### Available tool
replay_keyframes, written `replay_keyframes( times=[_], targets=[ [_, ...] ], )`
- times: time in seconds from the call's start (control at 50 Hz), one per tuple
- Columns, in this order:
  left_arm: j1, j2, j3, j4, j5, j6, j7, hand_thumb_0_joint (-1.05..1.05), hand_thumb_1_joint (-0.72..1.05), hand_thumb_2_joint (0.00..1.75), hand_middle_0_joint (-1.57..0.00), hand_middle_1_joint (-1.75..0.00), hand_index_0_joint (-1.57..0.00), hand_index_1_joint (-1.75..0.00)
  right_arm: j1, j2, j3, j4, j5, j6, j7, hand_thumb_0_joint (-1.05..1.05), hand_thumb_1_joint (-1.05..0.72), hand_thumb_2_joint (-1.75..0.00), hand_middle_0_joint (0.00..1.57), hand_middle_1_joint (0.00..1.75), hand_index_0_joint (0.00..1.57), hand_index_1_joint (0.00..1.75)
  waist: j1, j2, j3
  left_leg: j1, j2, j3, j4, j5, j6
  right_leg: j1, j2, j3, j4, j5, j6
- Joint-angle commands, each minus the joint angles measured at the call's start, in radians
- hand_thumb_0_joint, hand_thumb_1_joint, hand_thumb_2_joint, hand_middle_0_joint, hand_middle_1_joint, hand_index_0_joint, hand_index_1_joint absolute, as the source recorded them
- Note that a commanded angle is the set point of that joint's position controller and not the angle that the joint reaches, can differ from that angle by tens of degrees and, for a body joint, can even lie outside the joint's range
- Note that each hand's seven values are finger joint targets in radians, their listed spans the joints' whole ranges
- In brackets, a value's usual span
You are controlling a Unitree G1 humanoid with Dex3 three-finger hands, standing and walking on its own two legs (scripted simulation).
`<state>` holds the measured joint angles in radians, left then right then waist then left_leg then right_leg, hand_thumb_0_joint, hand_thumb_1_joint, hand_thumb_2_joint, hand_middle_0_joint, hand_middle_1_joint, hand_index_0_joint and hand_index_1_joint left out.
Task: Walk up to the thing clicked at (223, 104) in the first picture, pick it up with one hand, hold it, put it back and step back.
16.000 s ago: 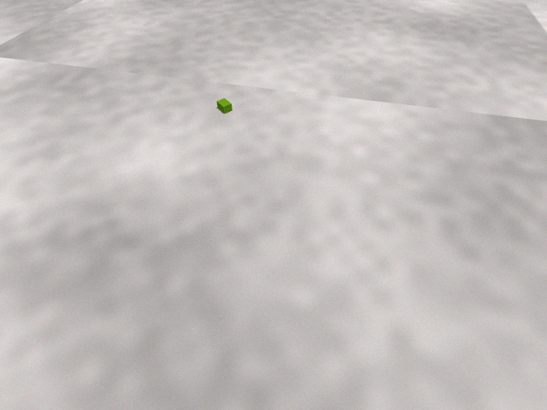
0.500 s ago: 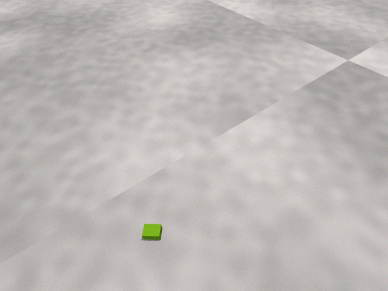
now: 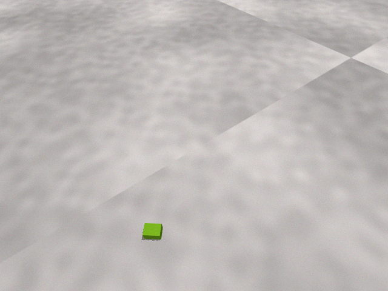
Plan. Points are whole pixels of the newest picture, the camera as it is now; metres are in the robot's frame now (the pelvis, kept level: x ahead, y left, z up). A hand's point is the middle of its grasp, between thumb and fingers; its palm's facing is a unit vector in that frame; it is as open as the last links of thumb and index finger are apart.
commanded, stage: rise first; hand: left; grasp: from above
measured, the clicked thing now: (152, 231) +0.50 +0.27 -0.75
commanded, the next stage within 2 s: none
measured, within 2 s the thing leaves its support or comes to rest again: neither
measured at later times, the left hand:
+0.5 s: hand out of the picture +0.14 +0.26 -0.20, palm faces -0.09 -0.91 -0.40, open 13.1 cm
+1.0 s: hand out of the picture +0.12 +0.27 -0.23, palm faces -0.17 -0.86 -0.48, open 13.5 cm
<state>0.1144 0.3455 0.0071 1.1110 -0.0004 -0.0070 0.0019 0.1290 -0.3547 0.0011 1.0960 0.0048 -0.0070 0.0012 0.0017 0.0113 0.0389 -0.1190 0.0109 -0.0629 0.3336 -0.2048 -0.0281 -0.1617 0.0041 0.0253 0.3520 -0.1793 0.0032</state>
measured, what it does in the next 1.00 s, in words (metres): lowers itself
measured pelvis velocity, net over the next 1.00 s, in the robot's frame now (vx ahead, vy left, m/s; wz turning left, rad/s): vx -0.01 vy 0.02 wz -0.01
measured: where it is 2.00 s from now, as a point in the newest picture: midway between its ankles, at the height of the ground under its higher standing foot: outside the picture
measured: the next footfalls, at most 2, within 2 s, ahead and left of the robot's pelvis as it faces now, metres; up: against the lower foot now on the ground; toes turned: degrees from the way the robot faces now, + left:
none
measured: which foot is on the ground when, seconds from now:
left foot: down 0.00-1.00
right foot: down 0.00-1.00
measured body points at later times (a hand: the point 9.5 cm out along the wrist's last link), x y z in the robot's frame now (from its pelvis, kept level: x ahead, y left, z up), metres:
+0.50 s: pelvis -0.01 +0.02 -0.06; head +0.06 +0.02 +0.39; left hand +0.14 +0.31 -0.17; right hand +0.13 -0.24 -0.16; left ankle -0.01 +0.14 -0.75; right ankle +0.01 -0.12 -0.75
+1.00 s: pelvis -0.01 +0.02 -0.11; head +0.08 +0.03 +0.33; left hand +0.13 +0.31 -0.20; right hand +0.17 -0.23 -0.19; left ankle -0.01 +0.14 -0.75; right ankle +0.01 -0.12 -0.75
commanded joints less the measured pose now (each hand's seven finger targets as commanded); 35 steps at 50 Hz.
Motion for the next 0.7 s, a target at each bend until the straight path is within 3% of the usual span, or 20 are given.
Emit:
replay_keyframes(
  times=[0.0,0.02,0.06,0.08,0.1,0.14,0.18,0.22,0.28,0.32,0.36,0.4,0.44,0.5,0.68],
  targets=[
    [-0.298,0.189,0.117,-0.106,-0.018,-0.066,0.033,0.00,0.59,0.96,-0.18,-0.56,-0.15,-0.57,0.038,-0.099,-0.013,-0.216,0.049,-0.073,-0.047,0.00,-0.89,-0.90,0.20,0.30,0.20,0.30,-0.064,-0.070,-0.020,-0.178,-0.039,0.083,0.060,-0.033,0.045,-0.119,-0.001,-0.040,0.012,-0.024,-0.004],
    [-0.211,0.199,0.134,-0.041,-0.005,-0.043,0.016,0.00,0.51,0.97,-0.16,-0.64,-0.13,-0.65,0.042,-0.101,-0.030,-0.246,0.048,-0.064,-0.046,0.00,-0.87,-0.89,0.20,0.30,0.20,0.30,-0.034,-0.084,-0.027,-0.201,-0.034,0.087,0.100,-0.008,0.043,-0.130,0.002,-0.044,0.042,-0.022,-0.006],
    [-0.316,0.260,0.165,-0.148,0.033,-0.050,-0.003,0.00,0.35,0.94,-0.15,-0.79,-0.15,-0.79,0.067,-0.101,-0.062,-0.285,0.031,-0.078,-0.053,0.00,-0.87,-0.89,0.20,0.30,0.20,0.30,-0.030,-0.047,-0.189,-0.200,-0.037,0.082,0.158,0.049,0.043,-0.118,-0.007,-0.028,0.109,0.058,-0.001],
    [-0.247,0.280,0.194,-0.132,0.059,-0.037,-0.015,0.00,0.29,0.93,-0.15,-0.84,-0.15,-0.83,0.072,-0.100,-0.073,-0.310,0.022,-0.085,-0.051,0.00,-0.85,-0.88,0.20,0.30,0.20,0.30,-0.017,-0.006,-0.242,-0.211,-0.046,0.079,0.185,0.092,0.038,-0.105,-0.010,-0.027,0.149,0.105,-0.005],
    [-0.156,0.234,0.187,-0.061,0.085,-0.017,-0.027,0.00,0.22,0.91,-0.14,-0.90,-0.16,-0.88,0.096,-0.094,-0.080,-0.321,0.014,-0.084,-0.044,0.00,-0.88,-0.89,0.20,0.30,0.20,0.30,-0.012,-0.022,-0.249,-0.254,-0.047,0.073,0.226,0.105,0.036,-0.126,-0.008,-0.029,0.188,0.119,-0.006],
    [-0.048,0.248,0.233,-0.116,0.118,0.015,-0.029,0.00,0.07,0.91,-0.15,-0.91,-0.16,-0.90,0.096,-0.084,-0.093,-0.377,0.010,-0.084,-0.035,0.00,-0.87,-0.89,0.20,0.30,0.20,0.30,0.047,0.039,-0.338,-0.260,-0.057,0.074,0.252,0.169,0.025,-0.072,-0.005,-0.028,0.226,0.164,-0.016],
    [-0.077,0.200,0.195,-0.216,0.135,0.064,-0.021,0.00,-0.09,0.91,-0.17,-0.92,-0.17,-0.92,0.077,-0.072,-0.089,-0.436,0.017,-0.080,-0.034,0.00,-0.87,-0.89,0.20,0.30,0.20,0.30,0.039,0.065,-0.345,-0.250,-0.057,0.074,0.244,0.164,0.020,-0.088,0.001,-0.026,0.217,0.145,-0.017],
    [-0.127,0.159,0.159,-0.239,0.149,0.129,-0.014,0.00,-0.25,0.90,-0.19,-0.89,-0.18,-0.91,0.045,-0.074,-0.084,-0.476,0.022,-0.079,-0.031,0.00,-0.87,-0.89,0.20,0.30,0.20,0.30,0.009,0.029,-0.256,-0.302,-0.046,0.062,0.264,0.112,0.020,-0.169,0.010,-0.036,0.225,0.085,-0.016],
    [-0.108,0.137,0.152,-0.300,0.143,0.185,-0.005,0.00,-0.44,0.90,-0.19,-0.91,-0.18,-0.92,0.056,-0.066,-0.089,-0.512,0.022,-0.087,-0.024,0.00,-0.89,-0.90,0.20,0.30,0.20,0.30,-0.008,-0.016,-0.228,-0.377,-0.032,0.057,0.320,0.039,0.022,-0.268,0.021,-0.047,0.282,-0.003,-0.016],
    [-0.119,0.121,0.145,-0.373,0.143,0.197,-0.002,0.00,-0.45,0.89,-0.20,-0.91,-0.18,-0.93,0.060,-0.061,-0.088,-0.543,0.022,-0.097,-0.019,0.00,-0.88,-0.89,0.20,0.30,0.20,0.30,-0.014,-0.013,-0.238,-0.417,-0.029,0.050,0.358,-0.013,0.023,-0.326,0.023,-0.053,0.325,-0.056,-0.015],
    [-0.106,0.139,0.164,-0.418,0.159,0.194,0.002,0.00,-0.45,0.87,-0.22,-0.91,-0.21,-0.92,0.070,-0.056,-0.091,-0.561,0.020,-0.112,-0.018,0.00,-0.90,-0.90,0.20,0.30,0.20,0.30,-0.011,-0.029,-0.266,-0.469,-0.029,0.046,0.416,-0.037,0.027,-0.366,0.020,-0.051,0.379,-0.076,-0.012],
    [-0.079,0.161,0.185,-0.516,0.175,0.183,0.007,0.00,-0.47,0.88,-0.22,-0.91,-0.21,-0.93,0.087,-0.048,-0.098,-0.577,0.019,-0.124,-0.019,0.00,-0.91,-0.90,0.20,0.30,0.20,0.30,-0.007,0.002,-0.337,-0.473,-0.027,0.050,0.461,-0.017,0.027,-0.391,0.016,-0.046,0.432,-0.061,-0.015],
    [-0.045,0.146,0.171,-0.612,0.186,0.180,0.008,0.00,-0.47,0.88,-0.21,-0.94,-0.20,-0.94,0.082,-0.047,-0.098,-0.608,0.017,-0.136,-0.021,0.00,-0.91,-0.90,0.20,0.30,0.20,0.30,-0.017,0.033,-0.362,-0.476,-0.020,0.042,0.489,0.025,0.021,-0.425,0.018,-0.048,0.479,-0.030,-0.020],
    [0.032,0.160,0.185,-0.704,0.210,0.200,0.016,0.00,-0.46,0.87,-0.22,-0.91,-0.21,-0.93,0.088,-0.044,-0.100,-0.624,0.015,-0.143,-0.031,0.00,-0.92,-0.90,0.20,0.30,0.20,0.30,-0.013,0.075,-0.398,-0.473,-0.013,0.035,0.524,0.079,0.015,-0.453,0.015,-0.049,0.521,0.001,-0.023],
    [0.165,0.121,0.157,-0.843,0.223,0.283,0.020,0.00,-0.42,0.83,-0.23,-0.89,-0.23,-0.89,0.086,-0.034,-0.089,-0.676,0.006,-0.166,-0.043,0.00,-0.92,-0.90,0.20,0.30,0.20,0.30,-0.033,0.072,-0.389,-0.559,-0.005,0.017,0.609,0.069,0.019,-0.539,0.018,-0.058,0.601,-0.022,-0.025]
  ],
)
